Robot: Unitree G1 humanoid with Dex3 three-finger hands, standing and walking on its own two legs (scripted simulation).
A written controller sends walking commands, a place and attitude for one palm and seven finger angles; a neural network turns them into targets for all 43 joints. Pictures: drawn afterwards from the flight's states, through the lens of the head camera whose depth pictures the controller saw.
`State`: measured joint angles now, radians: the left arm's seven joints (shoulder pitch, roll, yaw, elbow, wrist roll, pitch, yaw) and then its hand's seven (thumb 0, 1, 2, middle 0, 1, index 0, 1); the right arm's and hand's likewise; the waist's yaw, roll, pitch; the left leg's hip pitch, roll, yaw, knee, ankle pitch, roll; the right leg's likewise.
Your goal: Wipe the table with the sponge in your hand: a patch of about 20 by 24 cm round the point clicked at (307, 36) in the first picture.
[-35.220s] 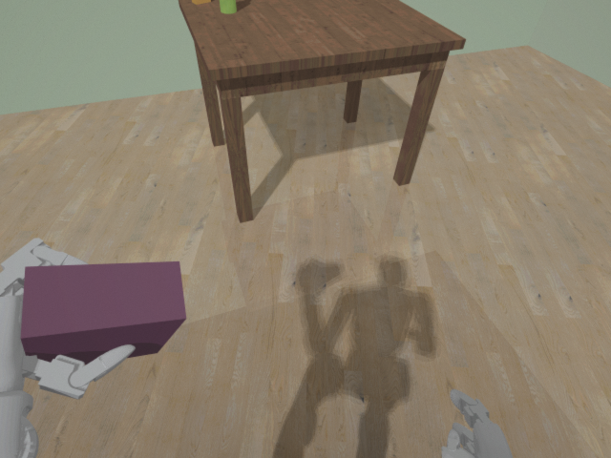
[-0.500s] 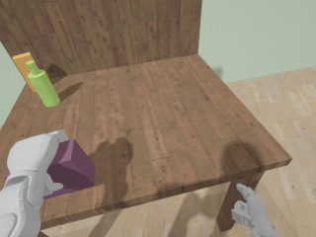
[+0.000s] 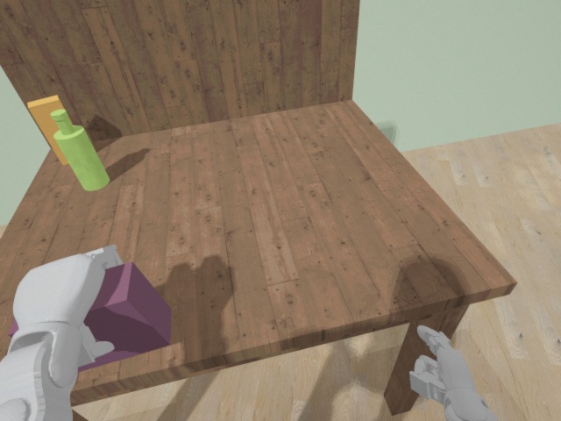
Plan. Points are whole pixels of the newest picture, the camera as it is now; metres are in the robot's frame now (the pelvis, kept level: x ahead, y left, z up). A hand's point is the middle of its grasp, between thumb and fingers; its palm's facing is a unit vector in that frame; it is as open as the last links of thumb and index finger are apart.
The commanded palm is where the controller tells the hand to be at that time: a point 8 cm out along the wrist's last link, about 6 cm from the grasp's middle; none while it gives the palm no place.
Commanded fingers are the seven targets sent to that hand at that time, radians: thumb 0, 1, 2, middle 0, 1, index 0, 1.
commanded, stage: bring the sponge back beside the body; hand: left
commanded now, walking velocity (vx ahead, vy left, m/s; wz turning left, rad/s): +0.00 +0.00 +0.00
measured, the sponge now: (109, 327) +0.19 +0.28 +0.07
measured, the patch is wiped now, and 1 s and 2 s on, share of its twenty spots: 1.00 1.00 1.00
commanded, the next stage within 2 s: step back with the hand held close in 0.20 s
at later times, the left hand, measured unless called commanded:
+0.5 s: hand (121, 288) +0.20 +0.24 +0.14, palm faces +0.32 -0.84 -0.44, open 10.1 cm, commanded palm +0.15 +0.28 +0.18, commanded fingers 0.00 0.10 1.30 -1.20 -1.60 -1.20 -1.60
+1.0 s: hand (77, 302) +0.17 +0.27 +0.16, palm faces +0.39 -0.82 -0.43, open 10.1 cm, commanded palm +0.12 +0.31 +0.18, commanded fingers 0.00 0.10 1.30 -1.20 -1.60 -1.20 -1.60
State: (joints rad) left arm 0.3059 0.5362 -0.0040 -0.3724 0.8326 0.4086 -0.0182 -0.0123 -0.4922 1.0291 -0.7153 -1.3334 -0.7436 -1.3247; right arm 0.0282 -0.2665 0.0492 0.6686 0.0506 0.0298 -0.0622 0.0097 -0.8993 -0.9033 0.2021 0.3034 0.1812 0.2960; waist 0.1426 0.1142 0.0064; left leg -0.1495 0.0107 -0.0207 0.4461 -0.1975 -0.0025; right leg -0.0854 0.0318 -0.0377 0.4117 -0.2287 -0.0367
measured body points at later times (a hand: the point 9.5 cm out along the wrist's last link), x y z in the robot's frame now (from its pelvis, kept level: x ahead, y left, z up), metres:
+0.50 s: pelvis +0.00 +0.00 -0.01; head -0.01 +0.00 +0.44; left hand +0.18 +0.28 +0.17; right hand +0.22 -0.20 -0.06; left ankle +0.04 +0.12 -0.74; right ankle +0.01 -0.10 -0.74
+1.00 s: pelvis -0.04 +0.03 -0.02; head -0.03 +0.04 +0.43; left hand +0.14 +0.31 +0.18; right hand +0.14 -0.20 -0.09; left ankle +0.04 +0.12 -0.74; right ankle +0.01 -0.10 -0.74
